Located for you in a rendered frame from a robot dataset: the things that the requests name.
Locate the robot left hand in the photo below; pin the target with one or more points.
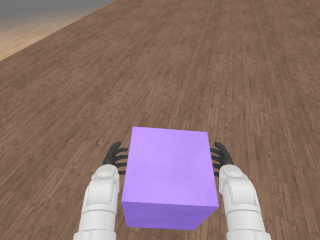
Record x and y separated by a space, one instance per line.
111 157

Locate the left robot forearm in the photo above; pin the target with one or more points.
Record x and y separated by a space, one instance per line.
99 207

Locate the right robot forearm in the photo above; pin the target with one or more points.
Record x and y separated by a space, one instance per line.
241 205

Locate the robot right hand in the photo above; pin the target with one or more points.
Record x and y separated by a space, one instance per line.
224 158

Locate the carton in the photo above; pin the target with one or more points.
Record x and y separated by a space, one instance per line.
169 180

